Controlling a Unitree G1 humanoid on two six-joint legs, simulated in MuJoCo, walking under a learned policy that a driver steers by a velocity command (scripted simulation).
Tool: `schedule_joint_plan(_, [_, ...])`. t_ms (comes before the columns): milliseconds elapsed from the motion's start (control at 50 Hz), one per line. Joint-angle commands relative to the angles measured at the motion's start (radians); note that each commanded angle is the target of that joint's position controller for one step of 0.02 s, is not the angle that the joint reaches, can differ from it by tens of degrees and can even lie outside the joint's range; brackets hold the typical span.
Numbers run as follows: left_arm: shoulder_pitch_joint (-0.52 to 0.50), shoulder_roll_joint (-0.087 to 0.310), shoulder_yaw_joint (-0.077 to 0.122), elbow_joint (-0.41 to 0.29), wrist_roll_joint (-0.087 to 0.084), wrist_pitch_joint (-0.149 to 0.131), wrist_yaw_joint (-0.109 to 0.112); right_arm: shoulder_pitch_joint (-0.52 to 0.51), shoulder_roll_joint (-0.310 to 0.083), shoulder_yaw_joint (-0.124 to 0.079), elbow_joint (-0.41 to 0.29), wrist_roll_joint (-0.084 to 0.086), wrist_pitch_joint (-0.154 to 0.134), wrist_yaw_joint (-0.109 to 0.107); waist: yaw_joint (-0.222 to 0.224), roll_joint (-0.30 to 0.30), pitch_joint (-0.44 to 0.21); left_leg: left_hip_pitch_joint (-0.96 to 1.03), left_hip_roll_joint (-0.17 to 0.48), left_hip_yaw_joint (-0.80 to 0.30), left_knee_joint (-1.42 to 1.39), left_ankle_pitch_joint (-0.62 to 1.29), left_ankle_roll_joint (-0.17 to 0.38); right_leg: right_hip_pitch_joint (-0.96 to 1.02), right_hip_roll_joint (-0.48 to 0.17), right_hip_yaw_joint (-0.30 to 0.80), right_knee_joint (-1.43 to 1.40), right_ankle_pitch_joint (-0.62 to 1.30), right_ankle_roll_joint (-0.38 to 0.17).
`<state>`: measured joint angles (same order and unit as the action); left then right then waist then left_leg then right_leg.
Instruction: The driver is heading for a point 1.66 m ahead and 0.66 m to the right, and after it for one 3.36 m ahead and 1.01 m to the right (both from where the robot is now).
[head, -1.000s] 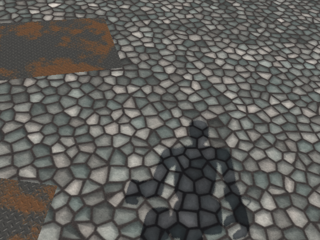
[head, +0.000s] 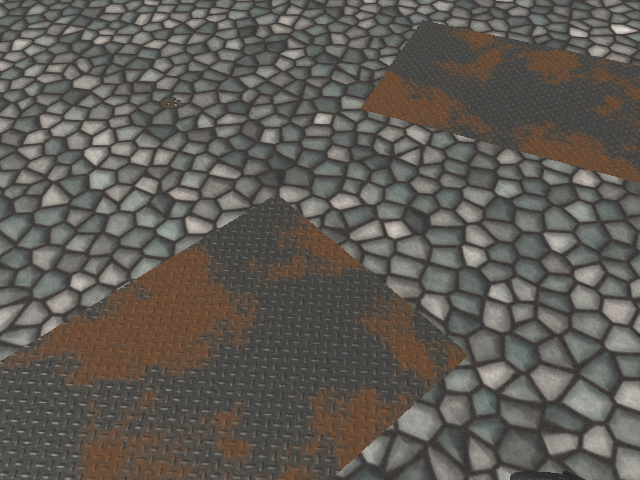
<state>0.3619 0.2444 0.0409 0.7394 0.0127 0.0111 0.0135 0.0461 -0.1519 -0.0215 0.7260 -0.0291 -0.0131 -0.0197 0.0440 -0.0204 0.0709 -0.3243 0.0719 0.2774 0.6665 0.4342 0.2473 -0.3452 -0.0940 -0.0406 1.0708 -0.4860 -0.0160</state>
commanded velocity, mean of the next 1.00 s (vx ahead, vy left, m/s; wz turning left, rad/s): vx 0.74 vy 0.00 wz -0.66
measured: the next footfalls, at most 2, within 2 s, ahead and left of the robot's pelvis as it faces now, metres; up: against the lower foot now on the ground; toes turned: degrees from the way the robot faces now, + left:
left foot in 0.30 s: +0.20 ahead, +0.11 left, -0.06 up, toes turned -13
right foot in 0.64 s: +0.54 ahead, -0.25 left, -0.06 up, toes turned -36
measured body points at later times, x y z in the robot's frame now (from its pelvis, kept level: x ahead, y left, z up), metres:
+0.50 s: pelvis +0.30 -0.06 -0.08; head +0.32 -0.08 +0.37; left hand +0.56 +0.11 -0.17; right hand +0.13 -0.29 -0.21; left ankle +0.16 +0.12 -0.79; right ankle +0.32 -0.19 -0.71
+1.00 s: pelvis +0.68 -0.33 -0.07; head +0.71 -0.36 +0.38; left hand +0.86 -0.12 -0.19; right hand +0.70 -0.64 -0.16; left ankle +0.95 -0.40 -0.75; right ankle +0.51 -0.22 -0.79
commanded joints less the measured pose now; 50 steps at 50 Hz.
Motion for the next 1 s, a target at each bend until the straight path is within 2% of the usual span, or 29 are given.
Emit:
schedule_joint_plan(20, [0.055,0.11,0.044,-0.064,0.018,-0.008,0.034,-0.088,-0.108,-0.033,-0.048,0.03,-0.065,-0.006,0.012,0.197,-0.04,0.181,0.222,-0.201,-0.263,-0.366,-0.077,-0.25,0.002,0.016,-0.058,0.076,0.017])
schedule_joint_plan(40, [0.015,0.102,0.039,-0.07,0.029,-0.016,0.031,-0.026,-0.119,-0.037,-0.034,0.011,-0.078,0.001,-0.029,0.133,-0.001,0.111,0.224,-0.194,-0.226,-0.44,-0.079,-0.197,-0.001,-0.011,-0.111,0.119,0.022])
schedule_joint_plan(60, [0.04,0.08,0.039,-0.058,0.012,-0.029,0.021,-0.03,-0.126,-0.038,-0.028,-0.006,-0.086,0.005,0.016,0.041,0.026,0.116,0.181,-0.145,-0.238,-0.614,-0.116,-0.204,0.016,-0.022,-0.261,0.27,0.03])
schedule_joint_plan(100, [0.174,0.066,0.045,0.03,0.025,-0.041,-0.003,-0.163,-0.143,-0.047,-0.056,0.014,-0.104,0.031,0.097,-0.072,0.165,0.02,0.006,0.007,-0.103,-0.755,-0.215,-0.09,0.068,0.004,-0.602,0.355,0.023])
schedule_joint_plan(120, [0.202,0.141,0.066,0.06,0.026,-0.044,0.006,-0.166,-0.157,-0.049,-0.082,0.02,-0.116,0.045,0.089,-0.227,0.259,-0.016,-0.093,0.033,-0.054,-0.841,-0.27,-0.099,0.026,0.164,-0.711,0.458,-0.005])
schedule_joint_plan(140, [0.207,0.177,0.077,0.047,0.032,-0.041,0.016,-0.181,-0.167,-0.052,-0.092,0.041,-0.114,0.053,0.09,-0.243,0.271,-0.093,-0.105,-0.109,0.065,-0.879,-0.281,-0.077,-0.022,0.33,-0.709,0.324,-0.086])
schedule_joint_plan(200, [0.161,0.178,0.089,0.039,0.003,-0.043,0.017,-0.174,-0.163,-0.057,-0.123,0.024,-0.137,0.061,0.046,-0.124,0.217,-0.091,-0.123,-0.249,-0.161,-0.849,-0.265,0.042,-0.028,0.53,-0.76,0.41,-0.126])
schedule_joint_plan(240, [0.039,0.162,0.102,0.02,-0.016,-0.043,0.014,-0.015,-0.162,-0.064,-0.061,0.021,-0.139,0.037,-0.049,-0.105,0.104,0.149,-0.092,-0.298,-0.511,-0.483,-0.237,0.065,0.072,0.505,-0.608,0.476,-0.12])
schedule_joint_plan(280, [-0.063,0.087,0.104,-0.013,-0.038,-0.046,-0.002,0.339,-0.198,-0.081,0.087,-0.034,-0.103,0.008,-0.168,0.11,-0.099,0.734,0.039,-0.323,-0.537,-0.154,-0.192,-0.274,0.192,0.278,-0.123,0.117,-0.104])
schedule_joint_plan(300, [-0.08,0.04,0.083,-0.045,-0.052,-0.047,-0.002,0.45,-0.224,-0.077,0.091,-0.067,-0.089,0.003,-0.211,0.066,-0.222,0.949,0.17,-0.383,-0.278,-0.361,-0.179,-0.484,0.149,0.22,0.091,-0.145,-0.13])
schedule_joint_plan(320, [-0.082,-0.023,0.056,-0.074,-0.015,-0.06,0.003,0.538,-0.241,-0.064,0.11,-0.081,-0.075,0.005,-0.211,0.088,-0.236,0.943,0.271,-0.398,-0.09,-0.154,-0.226,-0.572,0.115,0.154,0.191,-0.143,-0.14])
schedule_joint_plan(340, [-0.097,-0.009,0.053,-0.087,-0.014,-0.064,0.014,0.556,-0.23,-0.065,0.123,-0.077,-0.064,0.004,-0.229,0.186,-0.226,0.913,0.331,-0.425,-0.089,-0.104,-0.189,-0.667,0.087,0.095,0.234,-0.057,-0.131])
schedule_joint_plan(360, [-0.218,0.018,0.049,-0.142,0.003,-0.055,0.006,0.516,-0.268,-0.079,0.117,-0.062,-0.068,-0.005,-0.254,0.336,-0.203,0.824,0.405,-0.611,-0.258,-0.591,-0.085,-0.769,0.018,0.104,0.214,0.028,-0.107])
schedule_joint_plan(380, [-0.269,0.054,0.054,-0.111,0.032,-0.042,-0.018,0.473,-0.206,-0.058,0.115,-0.048,-0.079,-0.008,-0.246,0.238,-0.077,0.726,0.326,-0.601,-0.364,-0.765,-0.083,-0.83,0.0,0.103,0.304,0.07,-0.086])
schedule_joint_plan(440, [-0.292,0.008,0.03,-0.14,0.016,-0.033,-0.073,0.44,-0.168,-0.028,0.155,-0.028,-0.112,0.006,-0.102,0.105,0.074,0.488,0.301,-0.412,-0.402,-0.333,-0.126,-0.82,-0.043,0.1,0.304,0.15,-0.102])
schedule_joint_plan(500, [-0.361,-0.018,-0.002,-0.179,0.019,-0.032,-0.103,0.297,-0.151,-0.021,0.15,-0.003,-0.123,0.009,-0.015,0.123,0.123,0.212,0.168,-0.136,-0.52,-0.208,-0.194,-0.551,-0.018,-0.015,0.064,0.294,-0.123])
schedule_joint_plan(540, [-0.316,-0.009,-0.01,-0.156,0.016,-0.035,-0.113,0.294,-0.182,-0.022,0.152,0.01,-0.12,0.001,0.028,0.104,0.069,0.092,0.123,-0.014,-0.443,0.191,-0.198,-0.205,0.081,-0.15,-0.111,0.38,-0.155])
schedule_joint_plan(580, [-0.126,0.06,0.013,-0.099,0.014,-0.033,-0.098,0.315,-0.299,-0.047,0.143,0.014,-0.116,-0.011,0.145,0.131,-0.104,0.112,0.171,-0.018,-0.122,0.554,-0.191,0.113,0.176,-0.162,-0.146,0.364,-0.181])
schedule_joint_plan(600, [0.114,0.121,0.041,-0.033,0.016,-0.03,-0.078,0.27,-0.345,-0.06,0.121,0.018,-0.111,-0.008,0.262,0.144,-0.242,0.051,0.197,-0.05,0.173,0.558,-0.2,0.39,0.202,-0.106,-0.179,0.357,-0.216])
schedule_joint_plan(620, [0.211,0.19,0.075,0.02,0.006,-0.026,-0.055,0.252,-0.332,-0.063,0.119,0.016,-0.104,0.004,0.292,0.076,-0.296,-0.12,0.113,-0.061,0.526,-0.026,-0.219,0.636,0.174,0.011,-0.295,0.365,-0.254])
schedule_joint_plan(640, [0.109,0.27,0.097,0.005,-0.011,-0.012,-0.031,0.261,-0.202,-0.031,0.089,-0.004,-0.1,0.023,0.199,-0.15,-0.232,-0.331,-0.053,-0.07,1.016,-0.907,-0.23,0.613,0.046,0.27,-0.387,0.227,-0.297])
schedule_joint_plan(660, [0.06,0.369,0.098,-0.054,0.016,-0.01,-0.027,0.34,-0.186,-0.018,-0.054,0.007,-0.117,0.028,0.084,-0.216,-0.461,-0.57,-0.072,-0.304,1.158,-0.941,-0.243,0.837,-0.18,0.82,-0.584,0.247,-0.466])
schedule_joint_plan(680, [0.076,0.325,0.101,-0.051,0.02,-0.001,-0.011,0.239,-0.245,-0.022,-0.083,-0.007,-0.133,0.032,0.11,-0.067,-0.395,-0.651,-0.049,-0.371,1.067,-0.789,-0.242,0.763,-0.174,0.957,-0.779,-0.03,-0.443])
schedule_joint_plan(700, [0.032,0.258,0.088,-0.024,0.021,-0.01,0.001,0.224,-0.253,-0.02,-0.073,-0.01,-0.131,0.029,0.057,0.014,-0.178,-0.67,-0.01,-0.36,0.988,-0.763,-0.245,0.557,-0.156,0.869,-0.813,-0.062,-0.4])
schedule_joint_plan(720, [-0.016,0.221,0.076,-0.021,0.013,-0.027,0.002,0.216,-0.237,-0.014,-0.071,-0.028,-0.12,0.025,-0.004,0.075,-0.101,-0.591,0.021,-0.355,0.912,-0.769,-0.255,0.363,-0.104,0.766,-0.807,0.037,-0.367])
schedule_joint_plan(780, [-0.113,0.149,0.039,-0.021,-0.009,-0.078,-0.004,0.296,-0.192,0.003,-0.061,-0.056,-0.04,0.021,-0.14,0.063,-0.016,-0.389,0.083,-0.34,0.709,-0.827,-0.292,-0.036,0.028,0.472,-0.821,0.258,-0.338])
schedule_joint_plan(880, [-0.019,0.137,0.037,0.036,-0.024,-0.138,-0.033,0.064,-0.14,0.024,-0.119,-0.007,-0.051,0.052,-0.049,0.05,0.03,-0.217,0.068,-0.213,0.135,-0.337,-0.232,-0.044,0.133,0.195,-0.941,0.664,-0.219])
schedule_joint_plan(920, [0.058,0.151,0.038,0.064,-0.035,-0.154,-0.036,-0.019,-0.13,0.026,-0.126,0.017,-0.054,0.061,0.011,0.041,0.025,-0.195,0.034,-0.176,-0.013,-0.176,-0.175,0.114,0.079,0.18,-1.019,0.768,-0.173])
schedule_joint_plan(1000, [0.095,0.225,0.05,0.091,0.014,-0.146,0.001,0.011,-0.2,-0.001,-0.095,0.022,-0.057,0.064,-0.027,-0.039,-0.07,-0.174,-0.112,-0.126,-0.12,-0.342,-0.118,0.509,-0.012,0.072,-0.882,1.423,-0.085])
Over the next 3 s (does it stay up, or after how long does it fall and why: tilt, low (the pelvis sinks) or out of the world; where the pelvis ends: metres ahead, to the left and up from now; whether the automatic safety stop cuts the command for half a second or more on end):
stays up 1.76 -0.86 -0.06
